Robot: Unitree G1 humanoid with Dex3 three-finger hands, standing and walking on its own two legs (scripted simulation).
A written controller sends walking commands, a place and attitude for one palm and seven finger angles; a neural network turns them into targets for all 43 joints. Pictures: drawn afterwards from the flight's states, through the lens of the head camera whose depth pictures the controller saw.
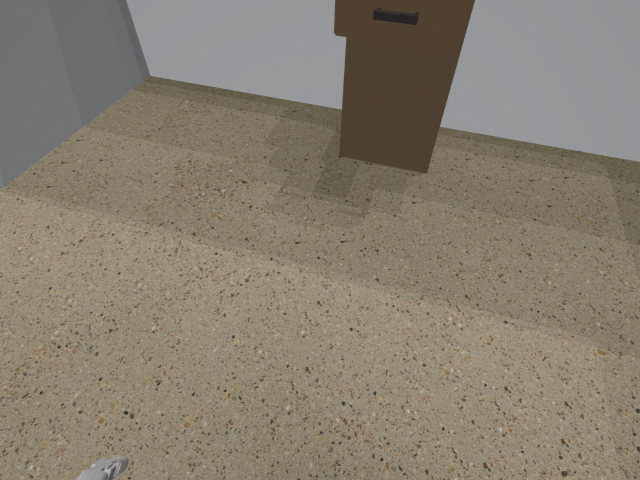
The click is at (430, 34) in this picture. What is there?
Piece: drawer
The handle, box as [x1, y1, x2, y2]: [373, 8, 418, 24]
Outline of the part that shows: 373,12 373,19 412,24 416,23 418,12 412,14 381,10 380,8 375,9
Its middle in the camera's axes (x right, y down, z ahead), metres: +0.23 -0.70 +1.21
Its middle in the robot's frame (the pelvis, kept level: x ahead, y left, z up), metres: +1.39 -0.17 +0.05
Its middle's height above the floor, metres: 0.82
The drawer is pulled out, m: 0.29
